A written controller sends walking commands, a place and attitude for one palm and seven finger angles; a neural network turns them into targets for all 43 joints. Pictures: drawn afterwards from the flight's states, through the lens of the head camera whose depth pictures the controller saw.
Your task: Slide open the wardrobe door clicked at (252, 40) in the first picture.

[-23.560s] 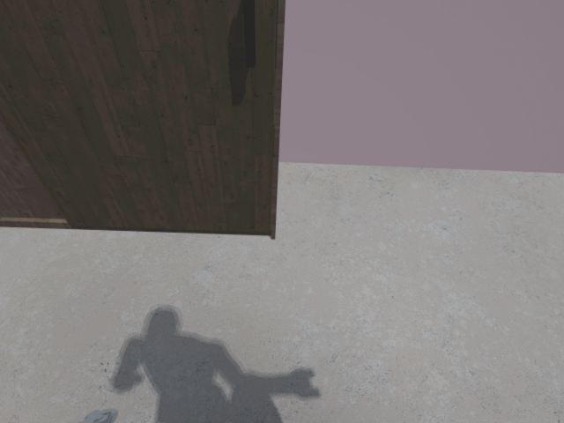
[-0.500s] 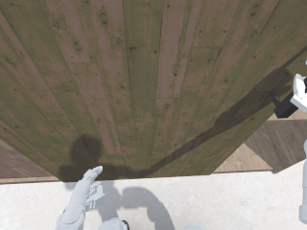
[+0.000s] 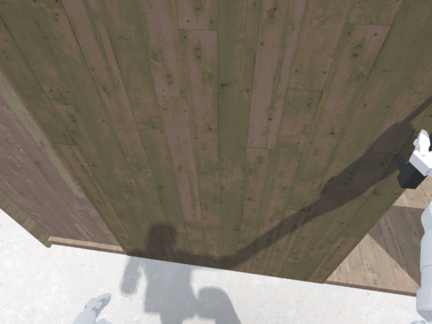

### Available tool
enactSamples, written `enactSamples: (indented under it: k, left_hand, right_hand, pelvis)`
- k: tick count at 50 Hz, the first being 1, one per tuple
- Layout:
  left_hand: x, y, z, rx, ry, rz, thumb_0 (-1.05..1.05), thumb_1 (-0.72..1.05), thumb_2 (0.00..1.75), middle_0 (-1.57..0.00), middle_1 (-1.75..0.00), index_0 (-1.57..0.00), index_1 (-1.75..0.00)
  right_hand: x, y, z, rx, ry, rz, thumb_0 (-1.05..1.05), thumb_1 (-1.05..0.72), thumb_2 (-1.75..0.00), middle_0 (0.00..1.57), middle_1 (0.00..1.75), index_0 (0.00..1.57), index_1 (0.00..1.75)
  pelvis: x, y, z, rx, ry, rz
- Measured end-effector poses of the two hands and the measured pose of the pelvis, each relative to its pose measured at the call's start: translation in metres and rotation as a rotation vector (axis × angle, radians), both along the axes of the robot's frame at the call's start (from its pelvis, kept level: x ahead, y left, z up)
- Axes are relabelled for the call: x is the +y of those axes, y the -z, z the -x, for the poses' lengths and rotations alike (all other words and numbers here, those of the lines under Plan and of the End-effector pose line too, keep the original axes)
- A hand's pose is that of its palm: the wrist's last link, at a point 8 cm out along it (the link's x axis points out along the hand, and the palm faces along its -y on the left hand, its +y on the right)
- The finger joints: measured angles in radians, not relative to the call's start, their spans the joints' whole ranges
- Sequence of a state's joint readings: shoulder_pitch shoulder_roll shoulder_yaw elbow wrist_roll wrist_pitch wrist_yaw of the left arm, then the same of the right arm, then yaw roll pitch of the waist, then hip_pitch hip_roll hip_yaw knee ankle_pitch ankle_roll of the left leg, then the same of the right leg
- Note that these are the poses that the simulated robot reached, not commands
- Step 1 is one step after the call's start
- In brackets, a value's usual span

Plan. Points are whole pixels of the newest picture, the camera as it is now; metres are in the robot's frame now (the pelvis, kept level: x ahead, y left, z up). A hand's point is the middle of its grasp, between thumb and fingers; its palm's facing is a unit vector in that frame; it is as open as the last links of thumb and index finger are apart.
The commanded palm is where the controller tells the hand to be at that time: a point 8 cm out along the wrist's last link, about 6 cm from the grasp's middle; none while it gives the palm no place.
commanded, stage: stop walking and hold the door there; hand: right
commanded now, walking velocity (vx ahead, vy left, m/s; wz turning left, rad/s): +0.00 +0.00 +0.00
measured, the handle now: (430, 137) +0.41 -0.34 +0.16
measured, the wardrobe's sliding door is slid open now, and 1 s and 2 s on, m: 0.44 0.44 0.44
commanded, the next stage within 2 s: none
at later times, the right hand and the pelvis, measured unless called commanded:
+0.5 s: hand (422, 154) +0.37 -0.31 +0.16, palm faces +0.49 +0.85 -0.19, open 6.7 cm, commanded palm +0.32 -0.33 +0.14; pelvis -0.06 -0.01 -0.01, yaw +3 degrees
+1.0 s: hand (425, 157) +0.37 -0.32 +0.15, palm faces +0.36 +0.90 -0.24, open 5.9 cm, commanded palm +0.33 -0.36 +0.14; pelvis -0.05 -0.06 -0.01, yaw -1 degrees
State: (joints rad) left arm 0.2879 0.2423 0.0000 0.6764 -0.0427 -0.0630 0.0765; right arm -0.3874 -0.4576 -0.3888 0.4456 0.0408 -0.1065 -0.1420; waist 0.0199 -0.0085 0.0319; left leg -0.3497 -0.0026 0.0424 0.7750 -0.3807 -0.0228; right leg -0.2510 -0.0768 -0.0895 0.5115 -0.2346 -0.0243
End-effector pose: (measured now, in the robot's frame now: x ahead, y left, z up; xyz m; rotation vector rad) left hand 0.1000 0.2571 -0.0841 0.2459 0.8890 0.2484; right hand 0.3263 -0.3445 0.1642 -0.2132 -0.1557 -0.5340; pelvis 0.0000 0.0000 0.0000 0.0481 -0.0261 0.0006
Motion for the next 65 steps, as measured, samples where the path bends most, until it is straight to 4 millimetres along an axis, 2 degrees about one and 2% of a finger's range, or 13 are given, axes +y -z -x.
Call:
enactSamples:
  k: [4,8,12,23,31,35,39,44,47,51,56,61,65]
  left_hand:
    - [-0.018,0.014,0.021,0.043,0.02,0.057,0.02,0.9,0.9,-0.2,-0.3,-0.2,-0.3]
    - [-0.022,0.028,0.034,0.059,0.03,0.093,0.02,0.9,0.9,-0.2,-0.3,-0.2,-0.3]
    - [-0.013,0.029,0.045,0.054,0.0,0.076,0.02,0.9,0.9,-0.2,-0.3,-0.2,-0.3]
    - [0.022,0.004,0.082,0.011,-0.089,-0.068,0.01,0.9,0.9,-0.2,-0.3,-0.2,-0.3]
    - [0.022,0.019,0.109,0.112,-0.092,-0.035,0.01,0.9,0.9,-0.2,-0.3,-0.2,-0.3]
    - [0.019,0.028,0.112,0.147,-0.099,-0.011,0.01,0.9,0.9,-0.2,-0.3,-0.2,-0.3]
    - [0.017,0.033,0.104,0.147,-0.105,0.0,0.02,0.9,0.9,-0.2,-0.3,-0.2,-0.3]
    - [0.013,0.036,0.086,0.13,-0.1,-0.014,0.02,0.9,0.9,-0.2,-0.3,-0.2,-0.3]
    - [0.002,0.032,0.072,0.11,-0.076,-0.034,0.02,0.9,0.9,-0.2,-0.3,-0.2,-0.3]
    - [-0.022,0.03,0.052,0.075,-0.043,-0.068,0.01,0.9,0.9,-0.2,-0.3,-0.2,-0.3]
    - [-0.077,0.026,0.036,0.025,0.006,-0.016,0.01,0.9,0.9,-0.19,-0.3,-0.19,-0.3]
    - [-0.134,0.024,0.041,0.031,0.093,0.079,0.01,0.9,0.9,-0.2,-0.3,-0.2,-0.3]
    - [-0.158,0.026,0.054,0.048,0.13,0.117,0.01,0.9,0.9,-0.2,-0.3,-0.2,-0.3]
  right_hand:
    - [0.0,-0.001,0.001,0.021,0.004,0.008,-0.09,-0.67,-0.75,0.46,1.4,0.2,1.33]
    - [0.001,-0.002,0.002,0.044,0.026,0.02,-0.1,-0.67,-0.74,0.46,1.4,0.2,1.33]
    - [0.002,-0.004,0.002,0.063,0.031,-0.005,-0.1,-0.67,-0.74,0.43,1.36,0.21,1.33]
    - [0.0,-0.006,0.004,0.095,-0.017,-0.03,-0.07,-0.68,-0.74,0.37,1.34,0.19,1.33]
    - [0.002,-0.007,0.004,0.112,-0.003,-0.034,-0.07,-0.68,-0.76,0.36,1.31,0.19,1.34]
    - [0.001,-0.007,0.004,0.112,0.001,-0.03,-0.07,-0.66,-0.78,0.37,1.31,0.2,1.34]
    - [0.0,-0.008,0.003,0.116,-0.005,-0.012,-0.08,-0.64,-0.8,0.4,1.32,0.21,1.36]
    - [-0.005,-0.007,0.002,0.13,-0.051,0.024,-0.12,-0.62,-0.81,0.42,1.35,0.28,1.37]
    - [-0.009,-0.004,0.0,0.13,-0.098,0.032,-0.15,-0.62,-0.82,0.44,1.37,0.33,1.38]
    - [-0.016,0.002,-0.005,0.09,-0.176,0.041,-0.19,-0.6,-0.82,0.45,1.39,0.38,1.39]
    - [-0.018,0.006,-0.006,0.049,-0.239,0.023,-0.18,-0.63,-0.8,0.45,1.4,0.36,1.4]
    - [-0.015,0.007,-0.005,0.036,-0.271,-0.036,-0.14,-0.69,-0.78,0.45,1.4,0.28,1.4]
    - [-0.015,0.007,-0.005,0.035,-0.288,-0.053,-0.13,-0.72,-0.77,0.46,1.4,0.25,1.4]
  pelvis:
    - [0.002,0.001,0.012,0.021,-0.024,0.011]
    - [0.005,0.005,0.028,0.029,-0.046,0.017]
    - [0.003,0.006,0.043,0.02,-0.042,0.012]
    - [-0.006,0.007,0.063,0.01,-0.05,0.017]
    - [-0.001,0.005,0.062,0.015,-0.045,0.021]
    - [0.001,0.006,0.055,0.016,-0.049,0.021]
    - [-0.001,0.007,0.049,0.014,-0.041,0.019]
    - [-0.018,0.011,0.046,0.005,-0.024,0.026]
    - [-0.035,0.01,0.046,0.004,-0.003,0.047]
    - [-0.065,0.016,0.05,0.007,0.032,0.061]
    - [-0.093,0.014,0.068,0.014,0.008,0.046]
    - [-0.101,0.006,0.083,0.035,0.009,0.023]
    - [-0.103,0.006,0.092,0.047,-0.003,0.024]
